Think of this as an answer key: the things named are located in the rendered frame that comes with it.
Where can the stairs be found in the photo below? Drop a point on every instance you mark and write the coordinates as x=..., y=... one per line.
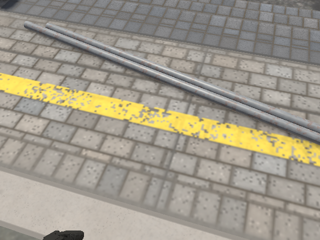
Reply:
x=248, y=10

